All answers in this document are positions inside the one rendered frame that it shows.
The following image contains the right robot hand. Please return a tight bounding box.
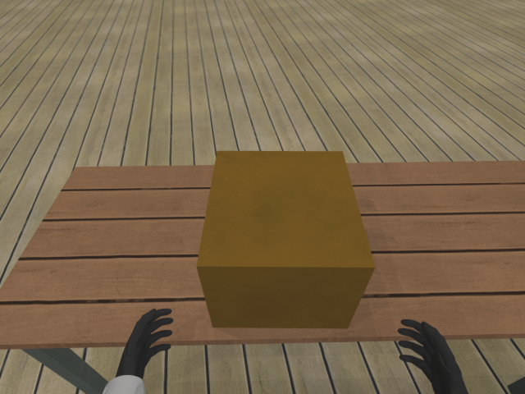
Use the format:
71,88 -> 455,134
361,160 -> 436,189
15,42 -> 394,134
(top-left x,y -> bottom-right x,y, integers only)
398,319 -> 468,394

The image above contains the left robot hand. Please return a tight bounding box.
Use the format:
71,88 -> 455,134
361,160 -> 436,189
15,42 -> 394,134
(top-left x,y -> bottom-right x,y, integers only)
116,309 -> 173,380

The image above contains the left robot forearm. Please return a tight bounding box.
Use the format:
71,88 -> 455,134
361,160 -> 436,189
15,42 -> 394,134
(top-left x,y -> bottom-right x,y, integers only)
103,375 -> 145,394

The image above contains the table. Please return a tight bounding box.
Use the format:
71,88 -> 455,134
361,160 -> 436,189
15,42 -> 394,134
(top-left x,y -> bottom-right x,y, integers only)
0,161 -> 525,394

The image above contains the carton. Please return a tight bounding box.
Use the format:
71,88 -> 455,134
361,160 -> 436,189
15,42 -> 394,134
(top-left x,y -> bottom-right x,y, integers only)
196,151 -> 375,328

